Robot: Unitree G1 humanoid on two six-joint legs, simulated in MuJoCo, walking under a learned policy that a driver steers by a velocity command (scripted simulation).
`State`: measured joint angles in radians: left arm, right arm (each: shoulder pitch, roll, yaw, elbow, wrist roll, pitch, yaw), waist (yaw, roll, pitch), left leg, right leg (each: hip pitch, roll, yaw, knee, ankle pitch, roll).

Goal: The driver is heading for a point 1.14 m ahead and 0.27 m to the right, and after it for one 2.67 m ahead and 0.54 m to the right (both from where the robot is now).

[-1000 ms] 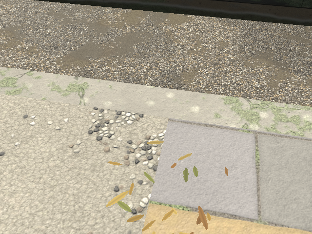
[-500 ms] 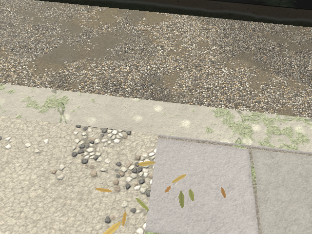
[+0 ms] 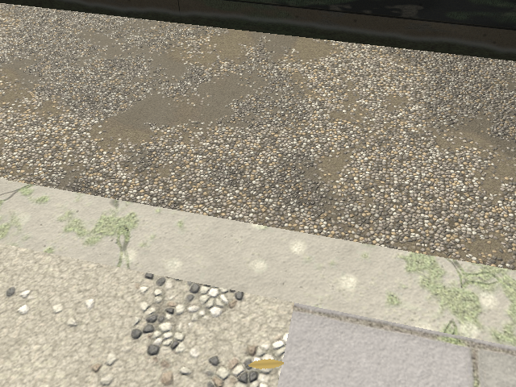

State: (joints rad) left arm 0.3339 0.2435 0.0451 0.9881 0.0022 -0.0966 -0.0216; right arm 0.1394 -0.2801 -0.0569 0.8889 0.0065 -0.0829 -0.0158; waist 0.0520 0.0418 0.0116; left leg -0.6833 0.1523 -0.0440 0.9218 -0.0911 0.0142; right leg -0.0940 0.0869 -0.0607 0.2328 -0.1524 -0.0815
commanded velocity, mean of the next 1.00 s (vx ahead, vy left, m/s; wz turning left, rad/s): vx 0.50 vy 0.00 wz -0.34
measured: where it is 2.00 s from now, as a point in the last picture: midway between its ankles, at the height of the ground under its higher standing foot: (330, 302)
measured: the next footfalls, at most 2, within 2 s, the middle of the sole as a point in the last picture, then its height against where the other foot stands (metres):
left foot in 0.24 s outside the picture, level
right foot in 0.78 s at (325, 365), level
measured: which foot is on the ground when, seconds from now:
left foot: up 0.00-0.22, down 0.24-0.76, up 0.78-1.00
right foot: down 0.00-0.26, up 0.28-0.76, down 0.78-1.00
